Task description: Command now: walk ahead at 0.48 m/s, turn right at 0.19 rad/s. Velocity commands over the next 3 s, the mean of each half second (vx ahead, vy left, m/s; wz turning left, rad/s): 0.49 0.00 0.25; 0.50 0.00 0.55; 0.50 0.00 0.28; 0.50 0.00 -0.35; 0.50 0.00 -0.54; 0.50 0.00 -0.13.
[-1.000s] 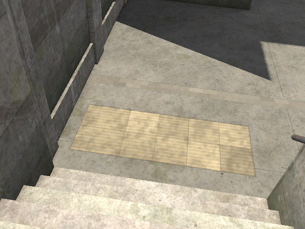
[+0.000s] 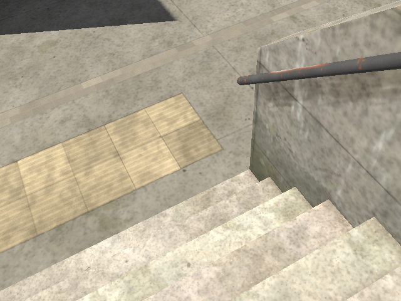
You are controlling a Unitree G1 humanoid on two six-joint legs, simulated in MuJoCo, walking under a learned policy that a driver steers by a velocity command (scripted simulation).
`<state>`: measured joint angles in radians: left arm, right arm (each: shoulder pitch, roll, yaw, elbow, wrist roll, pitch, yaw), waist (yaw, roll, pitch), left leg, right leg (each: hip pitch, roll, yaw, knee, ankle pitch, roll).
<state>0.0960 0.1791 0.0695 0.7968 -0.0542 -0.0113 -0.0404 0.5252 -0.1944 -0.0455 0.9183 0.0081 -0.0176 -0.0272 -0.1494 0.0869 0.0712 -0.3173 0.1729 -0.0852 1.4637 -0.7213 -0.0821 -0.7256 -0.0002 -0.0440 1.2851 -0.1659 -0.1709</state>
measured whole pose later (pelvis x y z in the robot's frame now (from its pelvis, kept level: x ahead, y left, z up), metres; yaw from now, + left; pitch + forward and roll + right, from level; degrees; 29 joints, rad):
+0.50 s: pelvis +0.28 +0.02 -0.35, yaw +13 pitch -3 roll -4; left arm 0.04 0.11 -0.01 0.77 -0.02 0.00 0.00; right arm 0.71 -0.08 -0.04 1.07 0.00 0.01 -0.04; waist -0.29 -0.01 0.04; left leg -0.62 -0.20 -0.13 0.92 -0.23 0.02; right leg -0.75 0.06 -0.08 1.97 -0.68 -0.12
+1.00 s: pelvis +0.53 +0.05 -0.50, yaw +27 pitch -1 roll +3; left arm 0.27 0.24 0.05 0.72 0.00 -0.10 -0.05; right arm 0.44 -0.22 -0.05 0.89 0.06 0.00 -0.10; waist 0.04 -0.02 -0.04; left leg -0.70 -0.26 -0.17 1.82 -0.68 0.07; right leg -0.37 -0.06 0.03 0.72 -0.19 -0.03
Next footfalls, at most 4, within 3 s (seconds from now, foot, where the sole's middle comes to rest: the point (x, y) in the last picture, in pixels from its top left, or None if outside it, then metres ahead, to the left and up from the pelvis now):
0.40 right None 0.29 -0.09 -0.87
0.42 left None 0.46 0.08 -1.07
0.72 left None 0.43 0.16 -1.07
0.96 right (212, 289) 0.64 -0.03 -1.27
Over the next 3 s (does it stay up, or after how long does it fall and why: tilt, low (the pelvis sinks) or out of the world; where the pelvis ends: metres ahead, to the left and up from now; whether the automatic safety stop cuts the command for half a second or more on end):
stays up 1.50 0.50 -1.32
